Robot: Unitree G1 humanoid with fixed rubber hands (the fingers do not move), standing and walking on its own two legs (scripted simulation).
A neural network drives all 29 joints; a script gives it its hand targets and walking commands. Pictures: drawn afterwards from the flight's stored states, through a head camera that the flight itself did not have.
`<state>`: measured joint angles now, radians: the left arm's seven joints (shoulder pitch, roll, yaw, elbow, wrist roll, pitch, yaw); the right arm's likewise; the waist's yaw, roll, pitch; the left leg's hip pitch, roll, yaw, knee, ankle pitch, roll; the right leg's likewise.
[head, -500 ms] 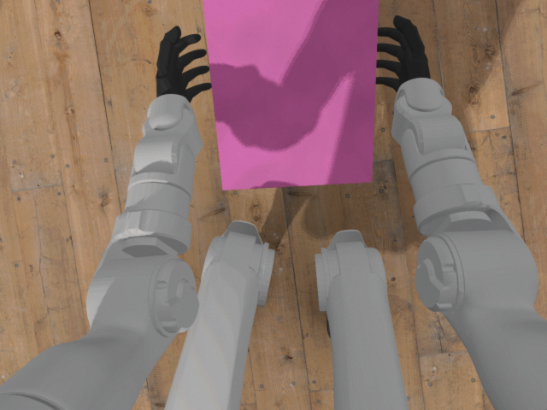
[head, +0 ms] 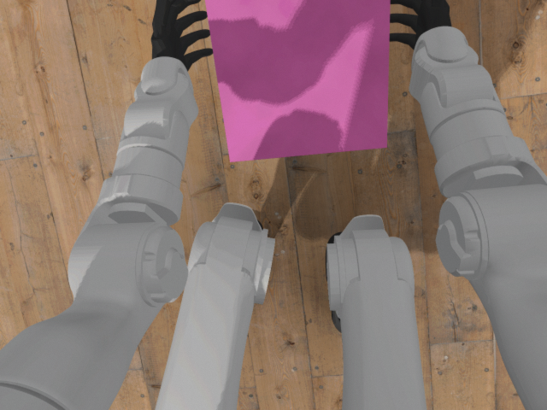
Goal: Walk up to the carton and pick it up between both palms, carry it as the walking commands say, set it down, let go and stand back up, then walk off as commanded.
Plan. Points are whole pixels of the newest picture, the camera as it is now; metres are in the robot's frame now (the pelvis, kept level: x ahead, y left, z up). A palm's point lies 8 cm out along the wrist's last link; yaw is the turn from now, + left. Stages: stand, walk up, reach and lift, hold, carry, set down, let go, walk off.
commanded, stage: set down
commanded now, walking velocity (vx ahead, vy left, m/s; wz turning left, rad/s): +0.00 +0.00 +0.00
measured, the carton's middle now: (297, 59) +0.52 +0.02 -0.26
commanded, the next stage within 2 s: none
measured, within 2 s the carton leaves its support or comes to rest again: rests again in 1.62 s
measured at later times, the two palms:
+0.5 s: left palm (177, 62) +0.49 +0.17 -0.17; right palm (427, 38) +0.53 -0.14 -0.18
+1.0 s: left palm (179, 53) +0.51 +0.17 -0.18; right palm (424, 34) +0.54 -0.14 -0.19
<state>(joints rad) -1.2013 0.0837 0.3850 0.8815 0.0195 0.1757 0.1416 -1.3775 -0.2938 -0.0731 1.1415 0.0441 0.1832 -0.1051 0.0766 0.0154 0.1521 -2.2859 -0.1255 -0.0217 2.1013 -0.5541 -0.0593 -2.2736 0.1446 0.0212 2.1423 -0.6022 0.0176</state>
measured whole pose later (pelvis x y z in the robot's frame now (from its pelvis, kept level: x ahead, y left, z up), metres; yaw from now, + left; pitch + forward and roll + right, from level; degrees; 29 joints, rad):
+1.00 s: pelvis +0.00 +0.00 -0.02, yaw +1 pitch +38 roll +3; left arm -1.31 0.15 0.40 1.01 0.03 0.14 0.06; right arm -1.44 -0.31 -0.13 1.19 0.00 0.12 -0.02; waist 0.06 0.02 0.27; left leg -2.28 -0.08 0.02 2.19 -0.58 -0.03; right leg -2.27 0.09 0.00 2.24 -0.63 -0.02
